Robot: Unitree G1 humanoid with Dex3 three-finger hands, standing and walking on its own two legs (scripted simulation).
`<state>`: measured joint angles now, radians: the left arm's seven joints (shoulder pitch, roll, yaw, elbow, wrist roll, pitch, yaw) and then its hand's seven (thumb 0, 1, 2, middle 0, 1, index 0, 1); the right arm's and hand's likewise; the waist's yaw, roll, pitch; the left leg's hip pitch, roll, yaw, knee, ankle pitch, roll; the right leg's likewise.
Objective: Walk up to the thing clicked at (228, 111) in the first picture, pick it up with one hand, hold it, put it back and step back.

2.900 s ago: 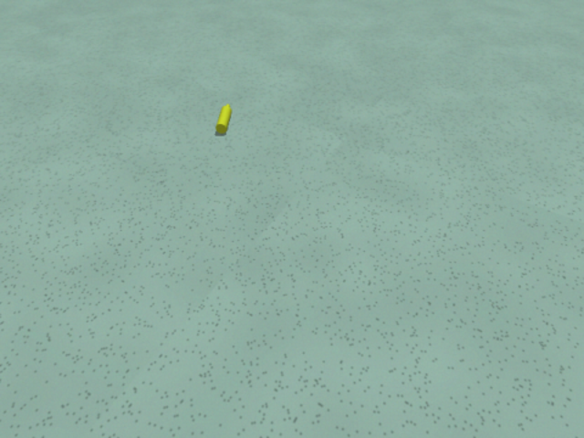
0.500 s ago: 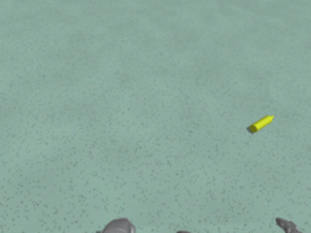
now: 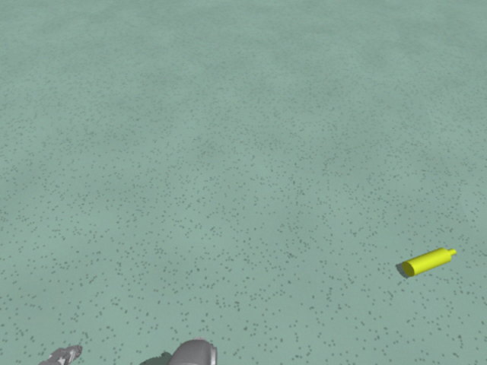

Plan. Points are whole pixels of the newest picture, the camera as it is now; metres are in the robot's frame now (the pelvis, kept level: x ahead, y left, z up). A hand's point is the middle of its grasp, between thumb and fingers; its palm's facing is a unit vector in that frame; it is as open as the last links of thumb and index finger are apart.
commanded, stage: walk up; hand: left
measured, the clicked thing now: (431, 259) +0.69 -0.79 -0.73
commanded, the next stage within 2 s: none
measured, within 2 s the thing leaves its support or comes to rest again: neither
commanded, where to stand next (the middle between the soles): +0.39 -1.09 m, yaw +24 degrees
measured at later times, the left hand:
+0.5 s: hand (221, 350) +0.19 +0.06 -0.17, palm faces +0.09 -0.92 -0.37, open 7.4 cm
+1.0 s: hand (334, 348) +0.20 -0.16 -0.18, palm faces +0.15 -0.93 -0.33, open 7.4 cm
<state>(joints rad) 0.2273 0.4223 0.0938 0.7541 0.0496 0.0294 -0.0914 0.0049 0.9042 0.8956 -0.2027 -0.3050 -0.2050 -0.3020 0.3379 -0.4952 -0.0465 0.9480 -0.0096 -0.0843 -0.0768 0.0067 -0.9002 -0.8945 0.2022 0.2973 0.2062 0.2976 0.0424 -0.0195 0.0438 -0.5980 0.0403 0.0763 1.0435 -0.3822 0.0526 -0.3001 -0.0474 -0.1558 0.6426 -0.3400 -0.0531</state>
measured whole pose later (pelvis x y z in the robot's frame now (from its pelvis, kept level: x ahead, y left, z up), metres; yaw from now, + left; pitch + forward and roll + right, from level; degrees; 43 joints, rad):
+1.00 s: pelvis +0.19 -0.46 -0.02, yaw +16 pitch -2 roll +0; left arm 0.24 0.51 0.08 0.72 0.05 0.11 -0.09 0.01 0.91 0.90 -0.20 -0.30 -0.20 -0.30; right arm 0.38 -0.47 -0.03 0.83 -0.02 -0.09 -0.10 0.00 -0.89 -0.89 0.21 0.30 0.22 0.30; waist 0.00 -0.13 0.11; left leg -0.47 0.08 -0.01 0.79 -0.30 0.02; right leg -0.58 -0.06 0.12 1.19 -0.42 0.00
